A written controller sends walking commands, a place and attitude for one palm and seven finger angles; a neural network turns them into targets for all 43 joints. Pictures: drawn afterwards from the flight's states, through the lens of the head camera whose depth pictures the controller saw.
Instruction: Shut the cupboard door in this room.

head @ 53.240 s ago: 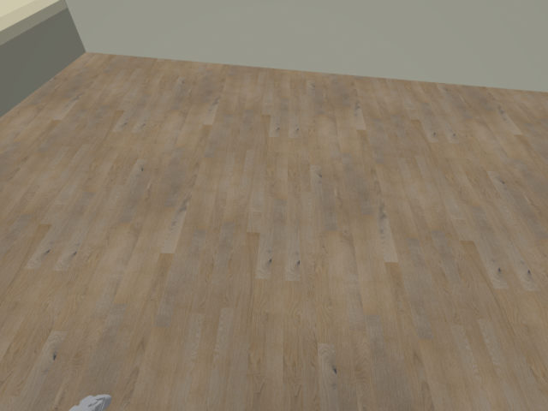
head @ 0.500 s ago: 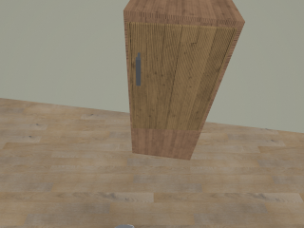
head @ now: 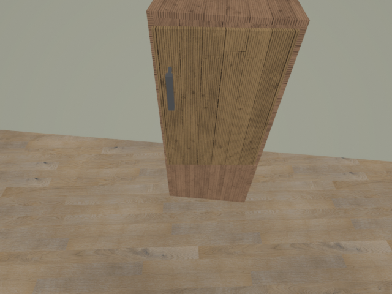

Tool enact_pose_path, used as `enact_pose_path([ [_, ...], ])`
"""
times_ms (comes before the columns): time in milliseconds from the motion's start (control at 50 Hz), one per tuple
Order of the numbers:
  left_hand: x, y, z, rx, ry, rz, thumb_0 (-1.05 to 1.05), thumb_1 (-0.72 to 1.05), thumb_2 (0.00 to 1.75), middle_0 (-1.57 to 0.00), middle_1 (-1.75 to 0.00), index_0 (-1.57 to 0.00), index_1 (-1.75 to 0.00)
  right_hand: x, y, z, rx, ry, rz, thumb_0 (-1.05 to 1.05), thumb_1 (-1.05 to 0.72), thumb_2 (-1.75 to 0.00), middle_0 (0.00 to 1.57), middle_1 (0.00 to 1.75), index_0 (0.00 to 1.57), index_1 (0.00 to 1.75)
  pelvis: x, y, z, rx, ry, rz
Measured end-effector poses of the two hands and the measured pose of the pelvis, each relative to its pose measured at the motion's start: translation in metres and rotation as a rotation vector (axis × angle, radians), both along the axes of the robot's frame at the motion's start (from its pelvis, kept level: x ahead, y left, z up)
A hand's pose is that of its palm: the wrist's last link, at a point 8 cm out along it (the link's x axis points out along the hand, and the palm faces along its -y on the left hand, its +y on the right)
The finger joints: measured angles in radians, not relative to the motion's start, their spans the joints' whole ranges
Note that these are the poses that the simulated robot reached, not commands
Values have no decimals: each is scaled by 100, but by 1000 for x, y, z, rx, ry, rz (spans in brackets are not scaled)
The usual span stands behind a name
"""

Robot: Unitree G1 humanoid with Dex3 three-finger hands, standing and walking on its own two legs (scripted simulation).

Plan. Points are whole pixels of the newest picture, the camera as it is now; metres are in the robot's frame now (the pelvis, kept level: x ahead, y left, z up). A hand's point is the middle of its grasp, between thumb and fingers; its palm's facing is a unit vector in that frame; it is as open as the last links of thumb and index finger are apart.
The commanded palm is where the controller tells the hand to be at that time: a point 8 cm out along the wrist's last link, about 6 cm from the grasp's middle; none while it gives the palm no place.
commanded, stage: look again from close up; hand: left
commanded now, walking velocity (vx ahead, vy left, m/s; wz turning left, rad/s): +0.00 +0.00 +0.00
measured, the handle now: (170, 89) +0.67 +0.12 +0.04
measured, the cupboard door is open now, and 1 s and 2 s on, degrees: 6 6 6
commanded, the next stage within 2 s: shuffle to correct the standing spot in 0.20 s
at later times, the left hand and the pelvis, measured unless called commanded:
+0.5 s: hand out of the picture +0.05 +0.16 -0.18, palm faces +0.06 -0.99 -0.16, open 7.4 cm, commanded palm none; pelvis +0.06 -0.01 +0.00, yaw +1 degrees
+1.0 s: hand (143, 269) +0.21 +0.15 -0.18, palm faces +0.06 -0.99 -0.16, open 7.3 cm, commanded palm none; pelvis +0.20 -0.04 +0.00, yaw +3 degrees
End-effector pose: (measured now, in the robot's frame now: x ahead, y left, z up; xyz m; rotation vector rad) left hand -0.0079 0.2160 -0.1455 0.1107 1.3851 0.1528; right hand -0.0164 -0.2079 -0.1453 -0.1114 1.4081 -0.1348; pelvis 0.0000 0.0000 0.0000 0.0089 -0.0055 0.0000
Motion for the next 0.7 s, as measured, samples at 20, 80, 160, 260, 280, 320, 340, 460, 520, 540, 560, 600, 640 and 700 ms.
enact_pose_path([
  [20,2,-1,0,1,5,0,0,91,90,-20,-30,-20,-30,0,0,0,2,9,-2,0,-91,-90,20,30,20,30,2,-1,0,-1,3,0],
  [80,6,-5,1,1,18,-1,1,91,90,-20,-30,-20,-30,0,-1,0,6,29,-8,0,-91,-90,20,30,20,30,9,-4,1,-2,7,0],
  [160,14,-9,1,0,30,-4,1,92,90,-20,-30,-20,-30,4,-2,1,6,44,-12,0,-91,-90,20,30,20,30,18,-6,1,-5,9,0],
  [260,24,-10,0,1,31,-6,2,93,90,-20,-30,-20,-30,16,-4,1,2,42,-11,0,-91,-90,20,30,20,30,28,-8,2,-8,9,0],
  [280,26,-9,0,2,30,-6,2,93,90,-20,-30,-20,-30,20,-4,1,1,39,-10,0,-91,-90,20,30,20,30,29,-8,2,-8,9,0],
  [320,31,-9,0,4,26,-6,2,93,90,-20,-30,-20,-30,26,-5,1,-1,31,-7,0,-91,-90,20,30,20,30,33,-8,2,-9,9,0],
  [340,33,-8,0,4,24,-6,2,93,90,-20,-30,-20,-30,30,-5,1,-2,26,-5,0,-91,-90,20,30,20,30,34,-8,2,-10,8,0],
  [460,47,-8,-5,-9,10,7,1,92,90,-20,-30,-20,-30,48,-8,-1,-7,15,8,0,-90,-90,20,30,20,30,52,-9,-2,-8,13,8],
  [520,55,-10,-7,-14,9,20,1,91,90,-20,-30,-20,-30,58,-11,-3,-9,24,10,0,-90,-90,20,30,20,30,66,-12,-5,-6,23,19],
  [540,58,-12,-8,-14,10,26,1,91,90,-20,-30,-20,-30,62,-13,-3,-10,29,12,0,-90,-90,20,30,20,30,71,-13,-6,-7,27,24],
  [560,61,-13,-9,-15,10,33,1,91,90,-20,-30,-20,-30,66,-15,-4,-12,34,15,0,-90,-90,20,30,20,30,76,-14,-7,-10,31,29],
  [600,66,-16,-11,-16,10,51,1,91,90,-20,-30,-20,-30,76,-18,-6,-18,42,26,0,-90,-90,20,30,20,30,86,-16,-10,-19,38,41],
  [640,69,-19,-14,-20,13,77,0,91,90,-20,-30,-20,-30,89,-21,-7,-29,48,44,0,-90,-90,20,30,20,30,95,-17,-12,-25,40,63],
  [700,67,-23,-18,-34,39,109,0,91,90,-20,-30,-20,-30,119,-23,-4,-48,37,80,0,-91,-90,20,30,20,30,108,-14,-13,-26,35,85],
])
